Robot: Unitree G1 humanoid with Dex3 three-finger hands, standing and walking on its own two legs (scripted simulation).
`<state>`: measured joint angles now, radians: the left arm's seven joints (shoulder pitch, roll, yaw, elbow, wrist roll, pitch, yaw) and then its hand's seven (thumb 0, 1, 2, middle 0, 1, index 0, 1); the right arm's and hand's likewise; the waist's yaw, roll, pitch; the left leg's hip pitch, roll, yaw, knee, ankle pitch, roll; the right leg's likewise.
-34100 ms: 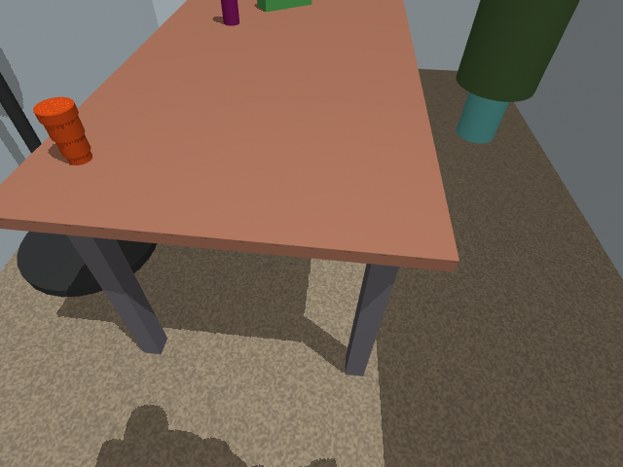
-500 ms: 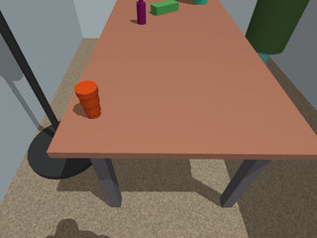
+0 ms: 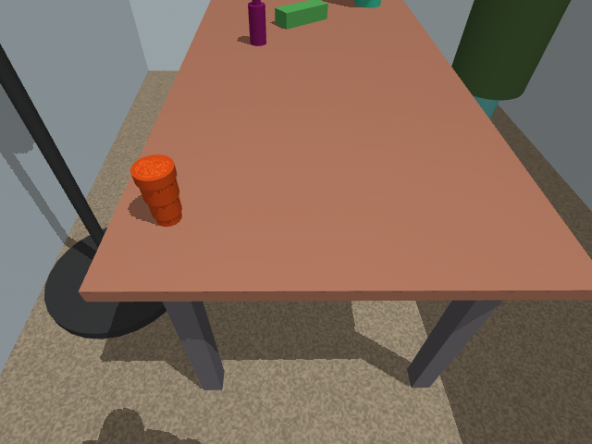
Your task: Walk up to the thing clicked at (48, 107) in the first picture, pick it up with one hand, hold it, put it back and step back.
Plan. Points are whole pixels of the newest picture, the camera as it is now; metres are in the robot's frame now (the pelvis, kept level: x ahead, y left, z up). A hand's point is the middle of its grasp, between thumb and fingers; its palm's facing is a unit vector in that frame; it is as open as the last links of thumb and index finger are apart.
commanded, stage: stand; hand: left
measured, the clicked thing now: (161, 194) +0.55 +0.23 +0.02
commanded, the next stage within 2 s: step back in 1.06 s
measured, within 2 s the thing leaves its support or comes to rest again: neither
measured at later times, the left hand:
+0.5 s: hand out of the picture +0.09 +0.25 -0.16, palm faces -0.02 -0.94 -0.34, open 7.4 cm
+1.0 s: hand out of the picture +0.08 +0.25 -0.16, palm faces -0.03 -0.94 -0.34, open 7.4 cm
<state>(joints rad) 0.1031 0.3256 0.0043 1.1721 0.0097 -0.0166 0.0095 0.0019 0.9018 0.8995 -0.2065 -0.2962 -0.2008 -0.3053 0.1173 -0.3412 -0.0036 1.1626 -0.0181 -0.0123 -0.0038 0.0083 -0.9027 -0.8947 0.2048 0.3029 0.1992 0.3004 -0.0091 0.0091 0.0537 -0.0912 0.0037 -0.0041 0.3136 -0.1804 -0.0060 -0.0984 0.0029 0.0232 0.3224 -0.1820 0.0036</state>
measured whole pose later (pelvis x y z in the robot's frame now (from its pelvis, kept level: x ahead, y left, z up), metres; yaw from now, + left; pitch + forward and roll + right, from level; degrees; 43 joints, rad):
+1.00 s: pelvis +0.01 +0.00 +0.00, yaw +0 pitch -2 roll +0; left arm 0.11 0.34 0.00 1.15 0.01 -0.01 0.01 0.00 0.90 0.90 -0.21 -0.30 -0.20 -0.30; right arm 0.12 -0.35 0.00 1.15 -0.01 -0.02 0.00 0.01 -0.90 -0.89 0.20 0.30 0.20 0.30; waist -0.01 0.00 0.05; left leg -0.08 0.00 0.00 0.30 -0.18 0.00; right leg -0.09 0.00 0.03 0.31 -0.19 0.01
